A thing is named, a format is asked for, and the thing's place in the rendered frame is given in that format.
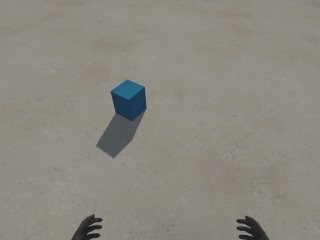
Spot carton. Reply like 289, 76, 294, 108
110, 79, 147, 121

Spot robot right hand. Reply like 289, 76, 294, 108
236, 215, 269, 240

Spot robot left hand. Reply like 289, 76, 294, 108
71, 214, 103, 240

